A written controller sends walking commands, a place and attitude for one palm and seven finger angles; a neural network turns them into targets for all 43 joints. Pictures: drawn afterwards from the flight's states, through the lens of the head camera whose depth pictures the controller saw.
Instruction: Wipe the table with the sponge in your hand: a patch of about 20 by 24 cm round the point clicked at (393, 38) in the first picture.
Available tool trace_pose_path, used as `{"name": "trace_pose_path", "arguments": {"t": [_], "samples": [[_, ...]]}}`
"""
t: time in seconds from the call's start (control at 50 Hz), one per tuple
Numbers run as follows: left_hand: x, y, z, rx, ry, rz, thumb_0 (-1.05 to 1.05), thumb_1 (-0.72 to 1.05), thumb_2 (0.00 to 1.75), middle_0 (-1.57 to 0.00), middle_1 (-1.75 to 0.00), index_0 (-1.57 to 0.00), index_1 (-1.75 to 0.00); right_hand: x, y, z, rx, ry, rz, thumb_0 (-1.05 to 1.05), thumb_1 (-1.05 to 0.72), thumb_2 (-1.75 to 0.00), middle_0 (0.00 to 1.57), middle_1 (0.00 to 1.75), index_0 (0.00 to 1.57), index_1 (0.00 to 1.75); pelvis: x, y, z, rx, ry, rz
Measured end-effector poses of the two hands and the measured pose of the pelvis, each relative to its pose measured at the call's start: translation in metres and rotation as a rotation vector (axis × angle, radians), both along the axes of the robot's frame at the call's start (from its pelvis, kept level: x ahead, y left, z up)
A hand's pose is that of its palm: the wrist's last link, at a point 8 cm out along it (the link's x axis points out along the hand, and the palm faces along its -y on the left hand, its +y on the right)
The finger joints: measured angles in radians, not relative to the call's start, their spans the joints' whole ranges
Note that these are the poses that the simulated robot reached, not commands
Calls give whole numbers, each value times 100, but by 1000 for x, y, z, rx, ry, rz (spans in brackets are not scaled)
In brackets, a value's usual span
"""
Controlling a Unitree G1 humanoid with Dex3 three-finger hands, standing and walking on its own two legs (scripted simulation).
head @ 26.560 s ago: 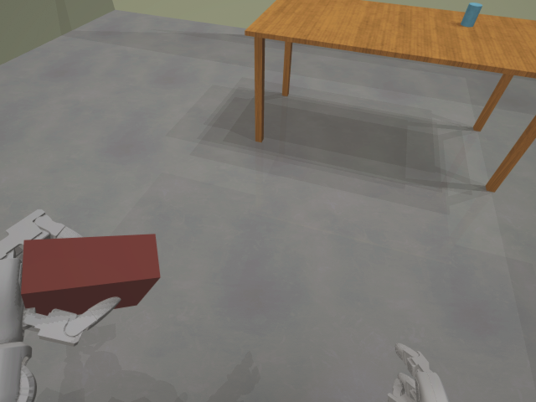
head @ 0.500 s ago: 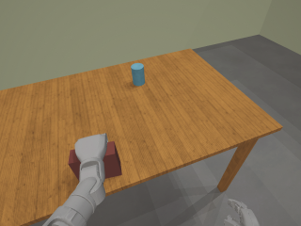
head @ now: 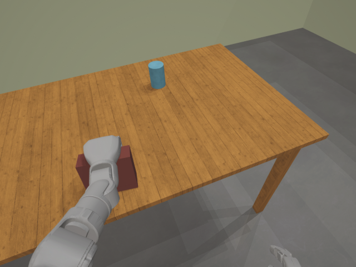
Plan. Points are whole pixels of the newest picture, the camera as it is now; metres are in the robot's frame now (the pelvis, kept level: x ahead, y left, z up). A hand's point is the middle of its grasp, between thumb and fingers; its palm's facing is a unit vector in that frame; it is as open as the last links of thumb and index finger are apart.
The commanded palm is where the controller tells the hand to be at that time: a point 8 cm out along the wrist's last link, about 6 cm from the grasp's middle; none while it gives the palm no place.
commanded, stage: wipe forward along the third lane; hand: left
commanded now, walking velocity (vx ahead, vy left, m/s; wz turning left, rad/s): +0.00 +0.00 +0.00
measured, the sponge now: (111, 176) +0.35 +0.22 -0.03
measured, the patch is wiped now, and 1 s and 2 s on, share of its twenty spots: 1.00 1.00 1.00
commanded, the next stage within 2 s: wipe back along the third lane in 1.00 s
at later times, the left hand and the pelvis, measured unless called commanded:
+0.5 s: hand (107, 146) +0.42 +0.24 +0.01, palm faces -0.09 +0.01 -1.00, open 9.5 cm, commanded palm +0.41 +0.24 +0.04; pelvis -0.02 +0.00 -0.01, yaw -3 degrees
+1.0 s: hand (103, 129) +0.49 +0.27 +0.01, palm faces -0.11 +0.00 -0.99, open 9.5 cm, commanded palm +0.47 +0.26 +0.04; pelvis +0.00 +0.03 -0.02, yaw -4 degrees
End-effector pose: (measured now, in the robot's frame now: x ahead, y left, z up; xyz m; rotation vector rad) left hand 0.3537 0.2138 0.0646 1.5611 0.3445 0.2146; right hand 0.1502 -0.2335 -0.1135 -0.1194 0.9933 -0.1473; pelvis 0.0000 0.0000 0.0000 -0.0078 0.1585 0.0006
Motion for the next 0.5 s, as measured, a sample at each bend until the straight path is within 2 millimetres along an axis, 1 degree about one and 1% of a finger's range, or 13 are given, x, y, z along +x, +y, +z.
{"name": "trace_pose_path", "arguments": {"t": [0.14,0.32,0.42,0.5], "samples": [[14,3,2,21,-5,11,0,-60,116,-87,-134,-89,-136,-40,-16,-10,-21,60,-53,1,-90,-90,20,30,20,30,-10,-2,-5,-2,23,-6],[36,9,3,26,8,23,0,-59,116,-86,-135,-89,-137,-90,-32,-17,-54,139,-121,1,-90,-90,20,30,20,30,-16,-3,-10,-9,58,-22],[46,13,2,20,9,26,0,-59,116,-85,-136,-88,-137,-109,-34,-19,-60,170,-147,1,-91,-90,20,30,20,30,-16,-2,-12,-16,77,-35],[54,18,2,16,11,33,0,-59,115,-85,-136,-88,-137,-116,-32,-20,-58,182,-156,1,-91,-90,20,30,20,30,-15,0,-14,-21,89,-42]]}}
